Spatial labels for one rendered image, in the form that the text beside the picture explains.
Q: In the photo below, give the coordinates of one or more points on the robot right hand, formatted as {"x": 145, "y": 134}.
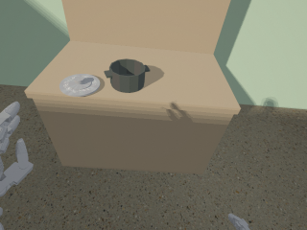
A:
{"x": 239, "y": 223}

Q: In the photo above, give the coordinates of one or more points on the table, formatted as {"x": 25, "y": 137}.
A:
{"x": 175, "y": 122}

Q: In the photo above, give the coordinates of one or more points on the knob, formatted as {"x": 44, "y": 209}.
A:
{"x": 79, "y": 79}

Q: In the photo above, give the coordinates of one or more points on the pot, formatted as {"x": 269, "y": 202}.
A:
{"x": 127, "y": 75}

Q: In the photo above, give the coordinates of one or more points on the lid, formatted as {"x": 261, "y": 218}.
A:
{"x": 68, "y": 86}

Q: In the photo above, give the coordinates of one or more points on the robot left hand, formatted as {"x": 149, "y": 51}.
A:
{"x": 9, "y": 121}

